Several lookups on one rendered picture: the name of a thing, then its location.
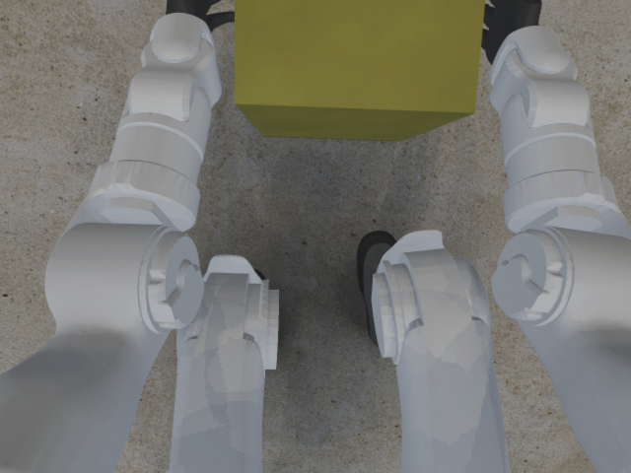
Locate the robot right upper arm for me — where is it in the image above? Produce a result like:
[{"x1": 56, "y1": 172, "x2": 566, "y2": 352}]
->
[{"x1": 491, "y1": 226, "x2": 631, "y2": 473}]

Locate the left robot thigh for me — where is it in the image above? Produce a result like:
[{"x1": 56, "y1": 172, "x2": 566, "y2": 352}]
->
[{"x1": 169, "y1": 273, "x2": 279, "y2": 473}]

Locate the right robot shin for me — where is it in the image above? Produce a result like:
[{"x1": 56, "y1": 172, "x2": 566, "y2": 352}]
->
[{"x1": 377, "y1": 230, "x2": 491, "y2": 330}]

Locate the carton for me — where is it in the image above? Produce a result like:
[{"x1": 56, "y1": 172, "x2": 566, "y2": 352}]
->
[{"x1": 235, "y1": 0, "x2": 485, "y2": 141}]

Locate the left robot forearm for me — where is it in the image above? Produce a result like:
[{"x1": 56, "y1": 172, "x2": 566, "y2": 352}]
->
[{"x1": 44, "y1": 13, "x2": 222, "y2": 306}]

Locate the right robot hand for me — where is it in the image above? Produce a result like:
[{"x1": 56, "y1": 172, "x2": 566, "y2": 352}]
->
[{"x1": 481, "y1": 0, "x2": 542, "y2": 65}]

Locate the right robot forearm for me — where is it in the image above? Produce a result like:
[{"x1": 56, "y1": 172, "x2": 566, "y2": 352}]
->
[{"x1": 489, "y1": 26, "x2": 631, "y2": 239}]

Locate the left robot hand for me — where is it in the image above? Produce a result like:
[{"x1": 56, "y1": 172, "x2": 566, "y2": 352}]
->
[{"x1": 166, "y1": 0, "x2": 235, "y2": 33}]

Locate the robot left upper arm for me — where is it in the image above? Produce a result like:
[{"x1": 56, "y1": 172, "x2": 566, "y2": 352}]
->
[{"x1": 0, "y1": 223, "x2": 204, "y2": 473}]

